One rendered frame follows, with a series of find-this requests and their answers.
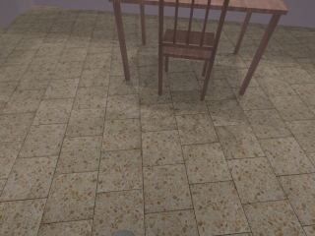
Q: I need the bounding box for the table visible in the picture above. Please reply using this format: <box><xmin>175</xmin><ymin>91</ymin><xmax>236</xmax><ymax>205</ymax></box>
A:
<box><xmin>108</xmin><ymin>0</ymin><xmax>288</xmax><ymax>95</ymax></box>

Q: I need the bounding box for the chair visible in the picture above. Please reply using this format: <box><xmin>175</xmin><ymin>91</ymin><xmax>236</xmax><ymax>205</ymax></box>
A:
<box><xmin>158</xmin><ymin>0</ymin><xmax>229</xmax><ymax>101</ymax></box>

